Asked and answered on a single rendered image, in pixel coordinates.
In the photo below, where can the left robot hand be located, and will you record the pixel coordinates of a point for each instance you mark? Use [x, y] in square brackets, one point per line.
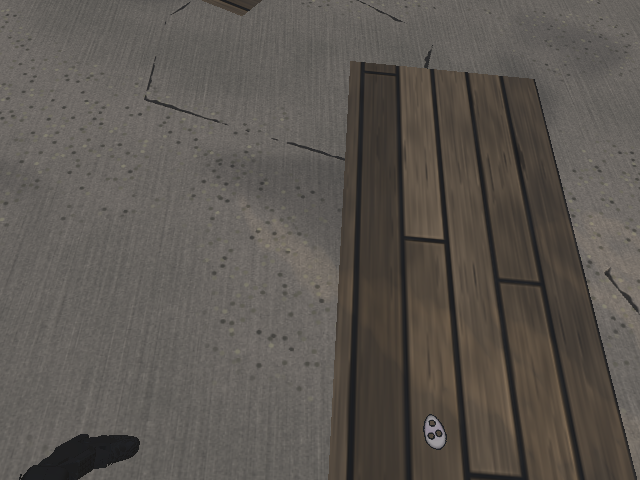
[80, 455]

